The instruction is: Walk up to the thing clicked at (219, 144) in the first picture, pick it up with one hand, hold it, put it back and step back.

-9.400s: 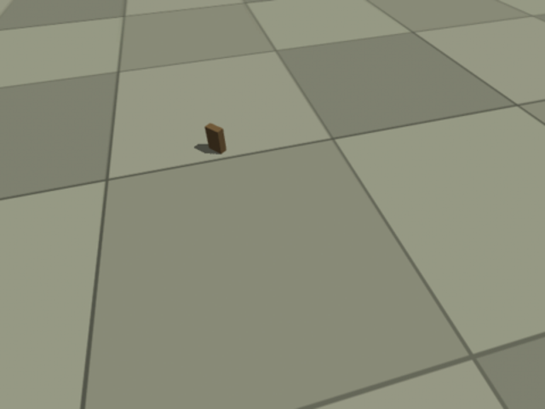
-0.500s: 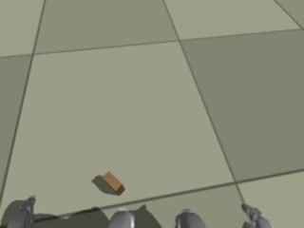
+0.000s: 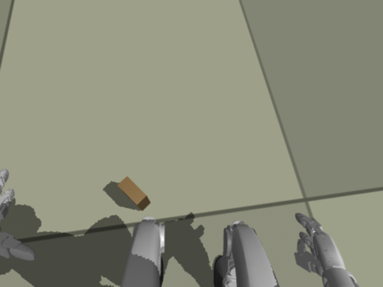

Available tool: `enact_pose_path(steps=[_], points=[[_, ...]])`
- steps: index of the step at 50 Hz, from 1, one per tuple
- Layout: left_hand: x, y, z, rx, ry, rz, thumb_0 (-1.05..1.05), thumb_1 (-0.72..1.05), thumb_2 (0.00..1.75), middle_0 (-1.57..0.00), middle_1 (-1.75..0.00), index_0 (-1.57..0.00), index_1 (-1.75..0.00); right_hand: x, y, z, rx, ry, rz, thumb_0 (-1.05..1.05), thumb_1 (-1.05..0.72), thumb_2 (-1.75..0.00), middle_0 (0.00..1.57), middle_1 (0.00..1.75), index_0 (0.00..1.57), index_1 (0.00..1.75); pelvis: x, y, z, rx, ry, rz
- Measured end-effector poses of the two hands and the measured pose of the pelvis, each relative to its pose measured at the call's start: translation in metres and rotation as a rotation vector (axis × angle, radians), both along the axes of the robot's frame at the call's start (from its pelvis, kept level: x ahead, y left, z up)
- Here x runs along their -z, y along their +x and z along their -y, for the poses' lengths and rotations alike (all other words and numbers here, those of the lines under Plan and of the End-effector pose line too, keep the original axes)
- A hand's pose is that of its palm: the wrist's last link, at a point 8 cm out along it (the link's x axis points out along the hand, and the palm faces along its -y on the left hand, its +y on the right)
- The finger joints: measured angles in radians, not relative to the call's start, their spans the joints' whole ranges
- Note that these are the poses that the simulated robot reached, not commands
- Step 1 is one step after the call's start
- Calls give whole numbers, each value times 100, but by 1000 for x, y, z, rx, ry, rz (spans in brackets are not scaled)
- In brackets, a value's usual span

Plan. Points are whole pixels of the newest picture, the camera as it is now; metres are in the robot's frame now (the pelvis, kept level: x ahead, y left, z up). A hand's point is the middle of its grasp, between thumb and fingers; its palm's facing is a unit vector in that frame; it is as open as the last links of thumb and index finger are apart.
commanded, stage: go down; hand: left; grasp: from the side
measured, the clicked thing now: (135, 194) +0.39 +0.21 -0.48
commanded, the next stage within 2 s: approach in 2.00 s
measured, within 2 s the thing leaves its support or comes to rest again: neither
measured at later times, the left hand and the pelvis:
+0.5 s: hand (22, 201) +0.30 +0.40 -0.13, palm faces +0.23 -0.96 -0.17, open 17.4 cm; pelvis -0.04 +0.00 -0.10, yaw -3 degrees
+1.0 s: hand (23, 198) +0.31 +0.41 -0.16, palm faces +0.23 -0.96 -0.12, open 17.4 cm; pelvis -0.04 +0.00 -0.16, yaw -4 degrees
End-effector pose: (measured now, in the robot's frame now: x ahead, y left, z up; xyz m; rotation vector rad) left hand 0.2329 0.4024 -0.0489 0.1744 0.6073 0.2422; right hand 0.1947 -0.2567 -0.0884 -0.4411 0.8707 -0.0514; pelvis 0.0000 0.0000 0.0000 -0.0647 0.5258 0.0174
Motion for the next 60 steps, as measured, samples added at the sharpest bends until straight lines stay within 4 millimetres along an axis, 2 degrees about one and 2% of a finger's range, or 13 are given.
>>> enact_pose_path(steps=[7,12,22,34,43,60], points=[[21,0,-14,-22,7,81,-1,-59,7,-8,-14,-9,-13,46,-36,5,13,-2,-94,1,-89,-90,20,30,21,30,34,-15,2,8,-2,-28],[39,9,-21,-17,5,149,-1,-58,8,-7,-14,-8,-12,74,-60,10,17,-16,-144,1,-89,-90,21,30,21,30,59,-25,5,14,-5,-38],[60,33,-33,6,-10,249,-1,-57,6,-7,-12,-8,-9,108,-89,21,39,-57,-190,1,-90,-90,21,30,21,30,96,-35,4,30,-20,-45],[82,33,-50,-6,-27,293,-1,-55,4,-6,-8,-7,-6,136,-90,23,6,-82,-200,1,-91,-90,21,30,21,30,126,-40,2,37,-30,-44],[93,42,-53,8,-29,351,-1,-53,5,-6,-7,-6,-6,158,-84,23,-27,-92,-190,1,-92,-91,21,30,21,30,149,-43,4,42,-31,-34],[108,44,-63,1,-43,383,-1,-50,7,-4,-7,-4,-6,181,-93,22,-37,-98,-229,1,-92,-91,21,30,21,30,171,-44,2,45,-37,-28]])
